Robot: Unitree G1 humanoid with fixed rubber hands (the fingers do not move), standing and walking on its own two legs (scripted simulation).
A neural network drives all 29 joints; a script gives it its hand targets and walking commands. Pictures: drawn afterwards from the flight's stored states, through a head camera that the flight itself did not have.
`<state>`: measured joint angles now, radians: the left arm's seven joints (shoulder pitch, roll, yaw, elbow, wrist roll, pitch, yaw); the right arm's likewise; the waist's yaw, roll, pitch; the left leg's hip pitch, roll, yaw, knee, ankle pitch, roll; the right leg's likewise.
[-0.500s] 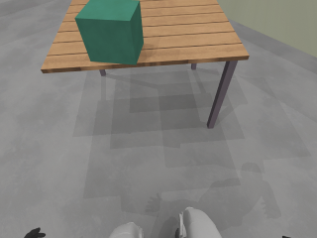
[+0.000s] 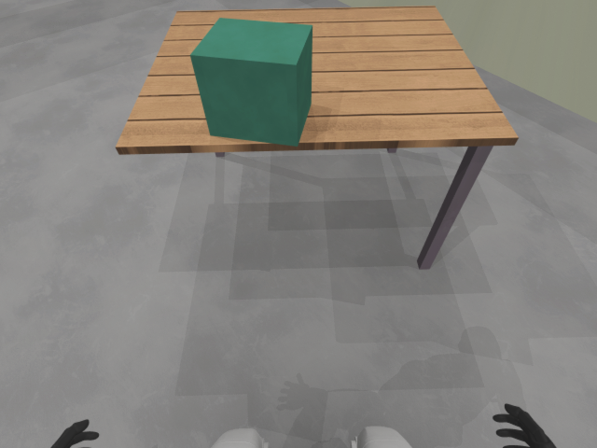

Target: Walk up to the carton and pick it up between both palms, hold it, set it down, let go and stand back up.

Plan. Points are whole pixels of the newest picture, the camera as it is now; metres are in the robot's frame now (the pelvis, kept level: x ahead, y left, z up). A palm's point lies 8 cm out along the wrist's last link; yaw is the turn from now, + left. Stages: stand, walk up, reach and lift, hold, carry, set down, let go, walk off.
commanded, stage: walk up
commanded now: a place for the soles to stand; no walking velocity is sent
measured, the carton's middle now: (259, 82) +0.85 +0.10 +0.02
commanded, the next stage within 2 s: none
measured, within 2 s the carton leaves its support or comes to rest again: neither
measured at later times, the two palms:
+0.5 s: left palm out of the picture +0.08 +0.30 -0.07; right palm out of the picture +0.10 -0.33 -0.09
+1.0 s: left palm out of the picture +0.11 +0.35 -0.05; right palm out of the picture +0.11 -0.34 -0.07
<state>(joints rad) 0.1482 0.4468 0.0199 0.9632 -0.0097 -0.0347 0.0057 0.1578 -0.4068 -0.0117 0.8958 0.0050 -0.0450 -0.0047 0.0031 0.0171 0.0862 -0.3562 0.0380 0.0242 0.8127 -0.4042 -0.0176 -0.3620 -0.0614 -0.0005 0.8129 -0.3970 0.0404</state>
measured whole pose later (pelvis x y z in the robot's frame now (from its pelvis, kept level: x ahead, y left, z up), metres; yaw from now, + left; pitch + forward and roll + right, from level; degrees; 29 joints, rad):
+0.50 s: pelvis +0.00 -0.02 +0.03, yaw -2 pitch -3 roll +1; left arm 0.11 0.39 0.01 1.11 0.00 -0.02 -0.01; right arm 0.07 -0.40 0.00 1.04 0.00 -0.02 0.00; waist 0.00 0.03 0.06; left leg -0.23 0.06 0.03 0.56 -0.28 -0.04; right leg -0.26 -0.03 0.01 0.59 -0.28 0.02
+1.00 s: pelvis +0.04 +0.01 +0.03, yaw -2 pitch -2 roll -1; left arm 0.21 0.44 0.07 1.03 0.03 -0.06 -0.01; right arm 0.16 -0.48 -0.08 1.00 -0.04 -0.01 0.07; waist 0.01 0.05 0.02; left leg -0.35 0.04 -0.01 0.83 -0.48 0.03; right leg -0.17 -0.04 0.03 0.48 -0.29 0.01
